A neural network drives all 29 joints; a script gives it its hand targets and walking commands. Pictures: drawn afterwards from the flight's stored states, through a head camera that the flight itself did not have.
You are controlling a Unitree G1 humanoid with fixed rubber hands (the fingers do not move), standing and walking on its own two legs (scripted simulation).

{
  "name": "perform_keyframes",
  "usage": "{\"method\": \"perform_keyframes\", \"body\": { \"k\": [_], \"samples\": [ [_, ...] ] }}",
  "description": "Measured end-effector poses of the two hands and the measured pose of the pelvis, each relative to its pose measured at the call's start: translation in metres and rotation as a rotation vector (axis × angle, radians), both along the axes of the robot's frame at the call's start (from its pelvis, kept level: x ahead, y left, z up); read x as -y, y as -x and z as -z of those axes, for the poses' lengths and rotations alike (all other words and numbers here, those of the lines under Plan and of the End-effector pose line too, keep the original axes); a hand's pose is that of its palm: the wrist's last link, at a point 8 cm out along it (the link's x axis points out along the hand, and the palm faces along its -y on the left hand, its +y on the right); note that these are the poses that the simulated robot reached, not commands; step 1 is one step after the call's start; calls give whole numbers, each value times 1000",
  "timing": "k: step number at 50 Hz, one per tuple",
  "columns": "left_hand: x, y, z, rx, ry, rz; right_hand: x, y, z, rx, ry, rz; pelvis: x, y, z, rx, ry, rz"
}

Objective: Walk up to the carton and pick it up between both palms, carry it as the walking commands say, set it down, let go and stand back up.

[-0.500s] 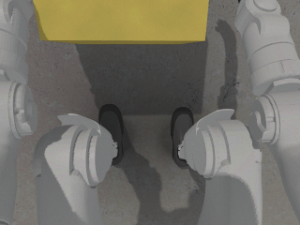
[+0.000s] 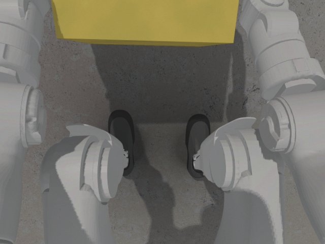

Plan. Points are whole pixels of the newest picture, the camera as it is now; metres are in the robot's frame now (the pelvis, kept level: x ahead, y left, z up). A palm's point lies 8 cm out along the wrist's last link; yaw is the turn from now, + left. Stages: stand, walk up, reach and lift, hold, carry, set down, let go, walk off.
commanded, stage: reach and lift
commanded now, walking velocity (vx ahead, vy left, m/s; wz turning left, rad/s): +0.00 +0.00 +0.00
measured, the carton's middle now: out of the picture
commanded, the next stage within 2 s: none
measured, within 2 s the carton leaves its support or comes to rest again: leaves its support in 0.76 s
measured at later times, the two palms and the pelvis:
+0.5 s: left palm out of the picture +0.56 +0.21 -0.19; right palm out of the picture +0.55 -0.15 -0.19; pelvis +0.00 +0.00 -0.01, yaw +0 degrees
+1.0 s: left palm out of the picture +0.56 +0.20 -0.13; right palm out of the picture +0.55 -0.16 -0.14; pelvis +0.00 +0.00 +0.00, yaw -1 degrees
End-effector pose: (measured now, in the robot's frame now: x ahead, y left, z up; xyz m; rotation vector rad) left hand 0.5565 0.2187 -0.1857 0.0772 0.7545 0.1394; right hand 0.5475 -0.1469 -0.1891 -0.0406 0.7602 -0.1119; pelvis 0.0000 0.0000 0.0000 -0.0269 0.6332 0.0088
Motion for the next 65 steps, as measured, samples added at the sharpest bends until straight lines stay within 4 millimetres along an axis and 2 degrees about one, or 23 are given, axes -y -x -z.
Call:
{"method": "perform_keyframes", "body": {
  "k": [13,24,38,45,54,59,65],
  "samples": [
    [6,-8,-3,-5,7,17,6,-1,0,-2,10,6,-3,-2,0,-8,12,5],
    [5,-1,4,-27,33,26,7,-4,-2,-21,1,-2,-5,-1,10,7,-1,8],
    [14,-2,0,-31,36,29,16,-4,-7,-25,7,-2,-1,-7,10,-20,-4,17],
    [21,-5,-25,7,26,21,21,-1,-30,14,1,21,3,-6,5,-32,-7,23],
    [8,-7,-72,31,23,0,7,-3,-68,36,-16,17,4,-5,-13,-71,0,23],
    [1,-4,-78,22,23,-6,1,-3,-75,25,-18,15,1,-8,-22,-114,2,14],
    [6,-5,-77,24,41,7,5,2,-78,27,-3,27,-4,-11,-29,-144,9,2]
  ]
}}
